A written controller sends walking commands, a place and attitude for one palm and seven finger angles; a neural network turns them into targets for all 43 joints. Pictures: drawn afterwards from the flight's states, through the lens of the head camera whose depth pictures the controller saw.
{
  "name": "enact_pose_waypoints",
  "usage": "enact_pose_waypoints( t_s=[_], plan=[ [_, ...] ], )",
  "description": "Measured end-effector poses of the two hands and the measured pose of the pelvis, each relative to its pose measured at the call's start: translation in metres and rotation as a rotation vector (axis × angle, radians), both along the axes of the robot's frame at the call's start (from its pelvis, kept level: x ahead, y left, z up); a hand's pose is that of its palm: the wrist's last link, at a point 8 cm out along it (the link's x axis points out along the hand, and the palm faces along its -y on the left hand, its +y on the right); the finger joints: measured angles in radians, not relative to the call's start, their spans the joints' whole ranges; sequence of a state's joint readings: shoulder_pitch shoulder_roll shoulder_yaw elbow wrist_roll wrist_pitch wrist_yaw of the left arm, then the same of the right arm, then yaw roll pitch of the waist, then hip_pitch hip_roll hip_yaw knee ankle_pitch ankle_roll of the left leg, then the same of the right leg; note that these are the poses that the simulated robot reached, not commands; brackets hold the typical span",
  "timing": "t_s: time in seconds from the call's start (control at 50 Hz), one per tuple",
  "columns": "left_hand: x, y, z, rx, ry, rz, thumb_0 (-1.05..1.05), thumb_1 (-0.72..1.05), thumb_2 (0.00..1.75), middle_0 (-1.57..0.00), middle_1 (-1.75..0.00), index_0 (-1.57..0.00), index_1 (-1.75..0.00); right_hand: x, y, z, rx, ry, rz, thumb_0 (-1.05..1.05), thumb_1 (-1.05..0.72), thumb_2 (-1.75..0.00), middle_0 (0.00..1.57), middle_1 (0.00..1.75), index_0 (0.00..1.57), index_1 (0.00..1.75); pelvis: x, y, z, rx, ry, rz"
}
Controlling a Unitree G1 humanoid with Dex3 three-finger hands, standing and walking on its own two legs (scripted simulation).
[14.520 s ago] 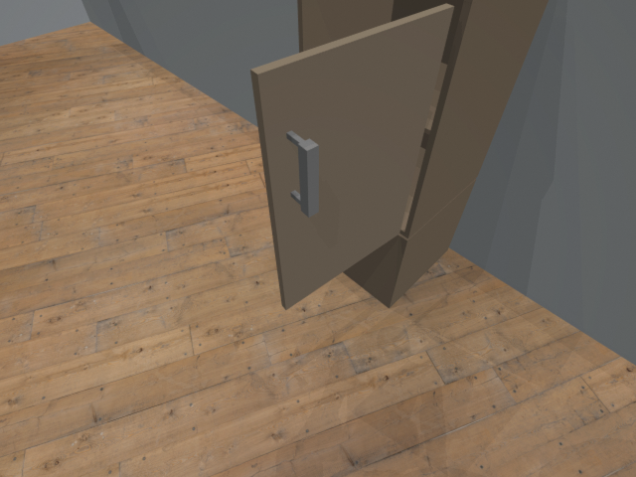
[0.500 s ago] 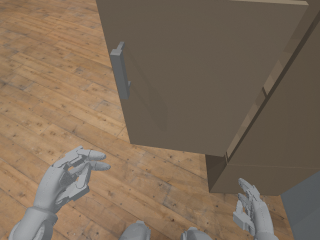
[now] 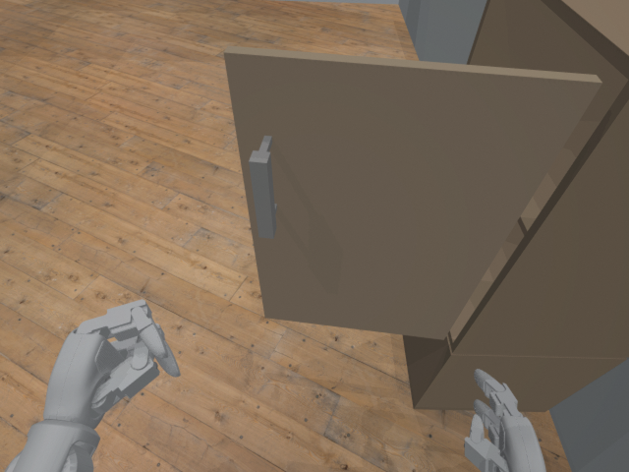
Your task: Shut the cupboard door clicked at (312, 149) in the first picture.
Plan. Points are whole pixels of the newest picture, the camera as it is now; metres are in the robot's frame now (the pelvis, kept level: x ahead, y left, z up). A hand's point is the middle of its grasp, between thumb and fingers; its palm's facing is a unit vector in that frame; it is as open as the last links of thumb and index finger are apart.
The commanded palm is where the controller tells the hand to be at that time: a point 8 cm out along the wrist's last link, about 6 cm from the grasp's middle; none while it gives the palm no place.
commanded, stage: raise the hand and make a fist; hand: left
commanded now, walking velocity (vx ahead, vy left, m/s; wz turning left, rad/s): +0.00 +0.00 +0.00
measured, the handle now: (267, 188) +0.46 +0.10 +0.12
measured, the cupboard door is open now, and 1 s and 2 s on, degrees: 84 84 84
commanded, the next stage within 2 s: bring the fist close to the handle in 0.74 s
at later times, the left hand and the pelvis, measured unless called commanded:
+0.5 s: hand (156, 331) +0.24 +0.19 +0.12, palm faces -0.06 -1.00 -0.04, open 3.1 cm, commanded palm +0.20 +0.24 +0.12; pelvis +0.01 +0.00 +0.02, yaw +0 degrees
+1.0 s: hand (174, 329) +0.24 +0.17 +0.12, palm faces +0.00 -1.00 -0.07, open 3.1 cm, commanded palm +0.22 +0.21 +0.12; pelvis +0.00 -0.03 +0.02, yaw +1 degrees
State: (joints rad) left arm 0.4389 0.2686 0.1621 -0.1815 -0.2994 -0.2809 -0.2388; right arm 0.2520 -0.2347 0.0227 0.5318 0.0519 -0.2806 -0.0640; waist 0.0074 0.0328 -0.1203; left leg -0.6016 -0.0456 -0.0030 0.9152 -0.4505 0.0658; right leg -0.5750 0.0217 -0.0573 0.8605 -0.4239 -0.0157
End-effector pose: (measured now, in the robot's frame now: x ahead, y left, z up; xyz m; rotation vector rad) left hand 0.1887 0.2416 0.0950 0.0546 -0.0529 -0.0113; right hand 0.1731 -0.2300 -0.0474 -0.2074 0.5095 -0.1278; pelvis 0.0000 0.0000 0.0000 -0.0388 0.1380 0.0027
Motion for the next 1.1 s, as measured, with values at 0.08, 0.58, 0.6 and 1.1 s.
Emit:
enact_pose_waypoints(
  t_s=[0.08,0.58,0.6,1.1],
  plan=[
    [0.005,0.006,0.009,-0.005,-0.005,0.016,0.01,0.9,0.9,-1.18,-1.37,-1.18,-1.37,0.011,0.014,0.009,0.021,-0.031,0.04,0.01,-0.9,-0.89,0.2,0.3,0.2,0.3,0.002,0.004,0.005,-0.004,-0.019,0.008],
    [0.025,-0.006,0.014,-0.017,0.133,-0.035,0.01,0.9,0.9,-1.3,-1.5,-1.3,-1.5,-0.013,-0.006,0.013,0.009,0.051,0.008,0.01,-0.9,-0.89,0.2,0.3,0.2,0.3,0.005,-0.005,0.024,0.015,-0.077,-0.001],
    [0.023,-0.006,0.016,-0.013,0.119,-0.023,0.02,0.9,0.9,-1.3,-1.5,-1.3,-1.5,-0.013,-0.008,0.013,0.004,0.052,0.01,0.01,-0.9,-0.89,0.2,0.3,0.2,0.3,0.005,-0.007,0.024,0.016,-0.078,-0.001],
    [0.046,-0.035,0.037,0.001,-0.017,-0.023,0.01,0.9,0.9,-1.3,-1.5,-1.3,-1.5,-0.009,-0.029,0.004,0.021,0.045,0.031,0.01,-0.9,-0.89,0.2,0.3,0.2,0.3,-0.002,-0.03,0.021,0.025,-0.083,0.014]
  ],
)
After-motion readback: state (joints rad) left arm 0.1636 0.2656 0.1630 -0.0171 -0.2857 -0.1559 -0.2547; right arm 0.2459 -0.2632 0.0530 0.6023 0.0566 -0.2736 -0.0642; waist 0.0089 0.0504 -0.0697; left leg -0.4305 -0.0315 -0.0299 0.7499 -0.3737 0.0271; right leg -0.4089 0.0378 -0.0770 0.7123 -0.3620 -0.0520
